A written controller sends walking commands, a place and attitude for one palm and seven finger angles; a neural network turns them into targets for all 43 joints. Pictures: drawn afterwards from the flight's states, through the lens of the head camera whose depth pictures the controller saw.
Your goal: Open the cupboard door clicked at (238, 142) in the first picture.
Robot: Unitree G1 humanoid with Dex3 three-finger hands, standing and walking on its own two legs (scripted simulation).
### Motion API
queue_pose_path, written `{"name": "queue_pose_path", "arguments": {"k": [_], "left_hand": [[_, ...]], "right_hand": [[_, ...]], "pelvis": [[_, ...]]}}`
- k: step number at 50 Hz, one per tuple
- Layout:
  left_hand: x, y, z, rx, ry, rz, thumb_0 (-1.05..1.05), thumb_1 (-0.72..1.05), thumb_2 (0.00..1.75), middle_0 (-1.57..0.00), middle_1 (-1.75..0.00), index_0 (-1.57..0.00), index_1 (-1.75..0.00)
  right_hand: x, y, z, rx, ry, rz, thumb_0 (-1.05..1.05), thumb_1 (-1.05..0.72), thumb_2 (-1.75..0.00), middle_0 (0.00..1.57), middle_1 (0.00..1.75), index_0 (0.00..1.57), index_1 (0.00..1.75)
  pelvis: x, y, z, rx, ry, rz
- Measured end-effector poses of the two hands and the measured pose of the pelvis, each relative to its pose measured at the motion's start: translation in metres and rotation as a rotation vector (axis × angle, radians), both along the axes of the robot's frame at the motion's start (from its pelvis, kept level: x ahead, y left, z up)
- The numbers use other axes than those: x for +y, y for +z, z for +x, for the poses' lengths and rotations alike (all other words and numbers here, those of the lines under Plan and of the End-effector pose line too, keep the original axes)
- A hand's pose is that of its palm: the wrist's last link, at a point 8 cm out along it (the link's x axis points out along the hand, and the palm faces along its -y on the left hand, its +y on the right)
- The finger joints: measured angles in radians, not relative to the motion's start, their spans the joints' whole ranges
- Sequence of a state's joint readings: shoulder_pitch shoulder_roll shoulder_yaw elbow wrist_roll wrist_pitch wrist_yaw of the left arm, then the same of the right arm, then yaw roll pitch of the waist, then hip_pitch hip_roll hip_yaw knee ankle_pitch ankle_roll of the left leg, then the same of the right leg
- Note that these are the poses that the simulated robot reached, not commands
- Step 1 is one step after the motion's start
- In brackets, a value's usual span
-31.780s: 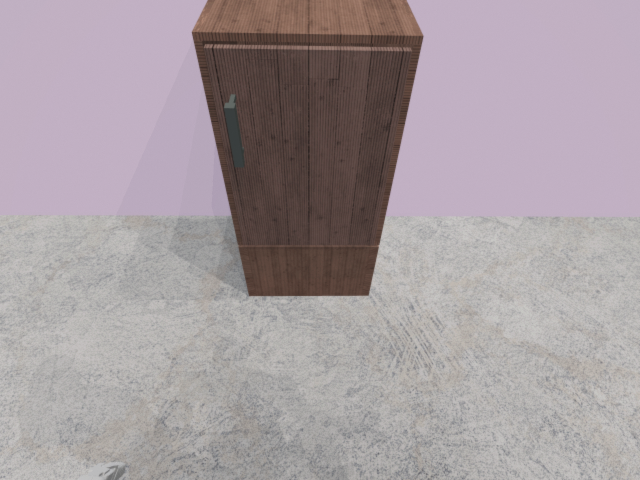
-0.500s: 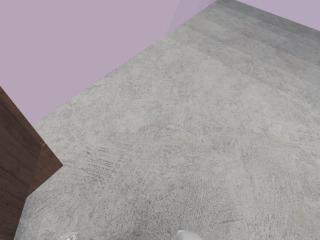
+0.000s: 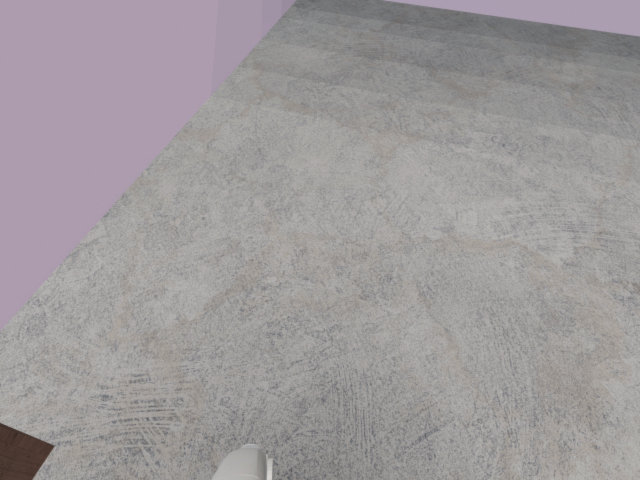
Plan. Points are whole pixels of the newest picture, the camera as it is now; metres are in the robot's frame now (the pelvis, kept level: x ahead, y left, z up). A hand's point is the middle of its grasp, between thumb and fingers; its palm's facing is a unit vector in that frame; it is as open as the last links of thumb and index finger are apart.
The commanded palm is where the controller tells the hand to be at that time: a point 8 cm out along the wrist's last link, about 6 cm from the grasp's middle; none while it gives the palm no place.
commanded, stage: walk to a spot facing it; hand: left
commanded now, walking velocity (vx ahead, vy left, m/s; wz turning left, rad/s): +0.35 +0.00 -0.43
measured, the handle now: out of the picture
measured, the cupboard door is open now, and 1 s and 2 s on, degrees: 41 41 41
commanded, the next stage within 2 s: turn to face it in 0.90 s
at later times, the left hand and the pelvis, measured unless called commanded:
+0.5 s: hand (251, 316) +0.39 +0.14 -0.15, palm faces -0.31 -0.93 -0.20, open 7.4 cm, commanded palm none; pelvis +0.21 +0.00 +0.00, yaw -16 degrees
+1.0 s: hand (290, 293) +0.46 +0.08 -0.19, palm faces -0.25 -0.95 -0.18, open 7.3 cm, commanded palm none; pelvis +0.43 -0.10 -0.01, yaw -19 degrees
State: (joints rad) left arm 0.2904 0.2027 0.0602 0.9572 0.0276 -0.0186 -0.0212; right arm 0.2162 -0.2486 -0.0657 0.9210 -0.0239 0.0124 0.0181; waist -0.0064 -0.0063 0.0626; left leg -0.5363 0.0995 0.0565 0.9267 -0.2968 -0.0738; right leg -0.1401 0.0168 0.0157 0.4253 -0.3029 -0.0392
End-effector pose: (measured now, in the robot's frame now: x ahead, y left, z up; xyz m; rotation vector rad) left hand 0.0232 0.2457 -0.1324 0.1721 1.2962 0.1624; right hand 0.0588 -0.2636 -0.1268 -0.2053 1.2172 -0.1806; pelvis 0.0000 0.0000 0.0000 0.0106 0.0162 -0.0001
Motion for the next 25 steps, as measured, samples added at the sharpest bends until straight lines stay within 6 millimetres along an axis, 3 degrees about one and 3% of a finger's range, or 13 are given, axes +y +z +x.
{"name": "queue_pose_path", "arguments": {"k": [6,8,10,13,17,21,25], "left_hand": [[0.013,-0.019,0.024,0.101,0.000,-0.041,0.00,0.90,0.90,-0.20,-0.30,-0.20,-0.30],[0.023,-0.032,0.042,0.123,-0.010,-0.048,0.00,0.90,0.90,-0.20,-0.30,-0.20,-0.30],[0.030,-0.037,0.069,0.132,-0.044,-0.045,0.00,0.90,0.90,-0.20,-0.30,-0.20,-0.30],[0.033,-0.033,0.125,0.083,-0.104,-0.041,0.01,0.90,0.90,-0.20,-0.30,-0.20,-0.30],[0.021,-0.015,0.212,-0.031,-0.183,-0.044,0.01,0.91,0.90,-0.19,-0.30,-0.19,-0.30],[-0.008,0.000,0.295,-0.121,-0.283,-0.047,0.00,0.91,0.90,-0.19,-0.30,-0.19,-0.30],[-0.051,0.008,0.373,-0.184,-0.388,-0.045,0.00,0.91,0.90,-0.19,-0.30,-0.19,-0.30]], "right_hand": [[0.023,0.008,0.084,-0.122,0.012,-0.020,0.00,-0.91,-0.90,0.20,0.30,0.20,0.29],[0.030,0.004,0.108,-0.173,0.015,-0.042,0.00,-0.91,-0.90,0.20,0.30,0.20,0.29],[0.036,0.004,0.117,-0.190,-0.003,-0.054,0.00,-0.91,-0.90,0.20,0.30,0.20,0.29],[0.045,0.005,0.111,-0.145,-0.054,-0.040,0.00,-0.91,-0.90,0.20,0.30,0.20,0.29],[0.057,0.003,0.086,-0.023,-0.143,0.004,0.00,-0.91,-0.90,0.20,0.30,0.20,0.29],[0.062,-0.002,0.054,0.104,-0.257,0.051,0.00,-0.91,-0.90,0.20,0.30,0.20,0.30],[0.064,-0.011,0.028,0.231,-0.363,0.101,0.00,-0.91,-0.90,0.20,0.30,0.20,0.29]], "pelvis": [[0.019,-0.008,0.054,0.000,-0.057,-0.016],[0.028,-0.018,0.074,0.002,-0.086,-0.032],[0.031,-0.021,0.089,-0.003,-0.114,-0.026],[0.031,-0.014,0.111,-0.002,-0.147,-0.018],[0.028,-0.002,0.141,0.005,-0.193,-0.012],[0.019,0.002,0.172,0.008,-0.238,-0.005],[0.000,-0.003,0.206,0.009,-0.275,0.011]]}}
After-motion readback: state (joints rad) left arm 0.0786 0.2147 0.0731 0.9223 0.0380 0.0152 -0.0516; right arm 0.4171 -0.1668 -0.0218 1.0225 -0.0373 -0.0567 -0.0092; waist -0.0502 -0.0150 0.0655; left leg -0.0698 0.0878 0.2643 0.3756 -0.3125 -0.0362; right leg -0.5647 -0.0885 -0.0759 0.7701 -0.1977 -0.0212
